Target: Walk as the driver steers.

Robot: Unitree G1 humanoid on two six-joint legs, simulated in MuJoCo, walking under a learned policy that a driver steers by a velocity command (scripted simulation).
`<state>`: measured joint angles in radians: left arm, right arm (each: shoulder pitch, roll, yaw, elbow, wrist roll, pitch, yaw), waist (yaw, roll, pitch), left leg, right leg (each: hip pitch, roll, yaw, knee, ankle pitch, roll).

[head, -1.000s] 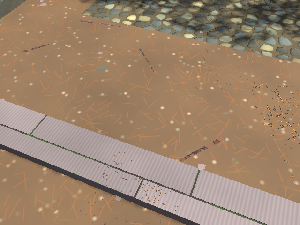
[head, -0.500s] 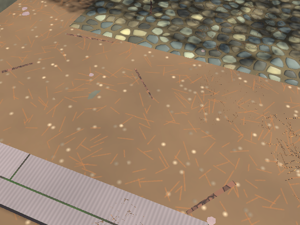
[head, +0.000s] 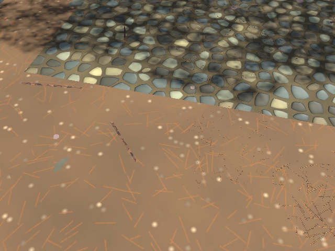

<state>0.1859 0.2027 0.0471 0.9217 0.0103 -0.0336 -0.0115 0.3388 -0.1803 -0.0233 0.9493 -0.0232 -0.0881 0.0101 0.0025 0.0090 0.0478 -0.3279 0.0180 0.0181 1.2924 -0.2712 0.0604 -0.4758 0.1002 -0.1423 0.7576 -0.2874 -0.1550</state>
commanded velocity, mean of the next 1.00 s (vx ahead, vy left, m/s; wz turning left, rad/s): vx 0.45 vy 0.00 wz -0.56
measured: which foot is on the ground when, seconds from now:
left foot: up 0.00-0.48, down 0.50-1.00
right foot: down 0.00-0.50, up 0.52-1.00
